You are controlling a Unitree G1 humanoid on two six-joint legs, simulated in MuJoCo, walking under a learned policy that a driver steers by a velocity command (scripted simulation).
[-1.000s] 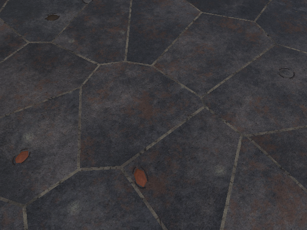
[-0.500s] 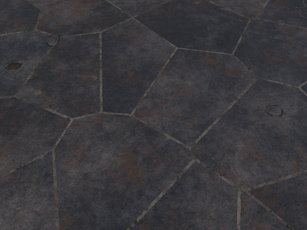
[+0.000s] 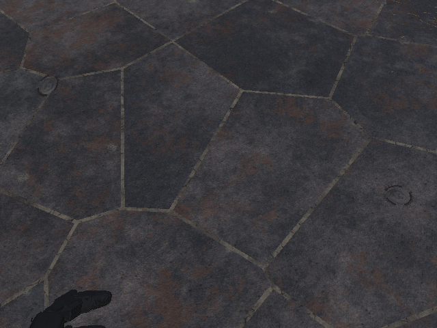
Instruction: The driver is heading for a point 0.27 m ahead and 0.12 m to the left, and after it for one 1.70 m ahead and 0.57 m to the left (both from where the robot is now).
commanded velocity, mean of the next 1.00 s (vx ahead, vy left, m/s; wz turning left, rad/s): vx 0.08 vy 0.00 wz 0.47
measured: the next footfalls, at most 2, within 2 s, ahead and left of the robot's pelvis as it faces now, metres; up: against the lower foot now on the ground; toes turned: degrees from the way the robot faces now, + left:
left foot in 0.40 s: +0.17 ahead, +0.15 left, +0.00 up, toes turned +17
right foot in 0.84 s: +0.23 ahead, -0.08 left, +0.00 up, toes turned +31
